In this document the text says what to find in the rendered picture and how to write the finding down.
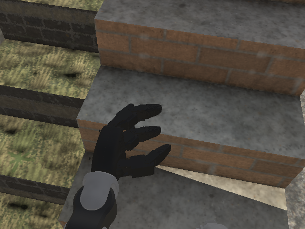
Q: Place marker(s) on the robot left forearm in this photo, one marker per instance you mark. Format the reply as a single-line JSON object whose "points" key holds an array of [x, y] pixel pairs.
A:
{"points": [[94, 204]]}

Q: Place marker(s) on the robot right shin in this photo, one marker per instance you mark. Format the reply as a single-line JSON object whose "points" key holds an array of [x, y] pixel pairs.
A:
{"points": [[209, 221]]}

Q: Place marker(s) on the robot left hand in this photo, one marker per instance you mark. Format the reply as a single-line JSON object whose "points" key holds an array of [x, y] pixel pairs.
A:
{"points": [[109, 154]]}

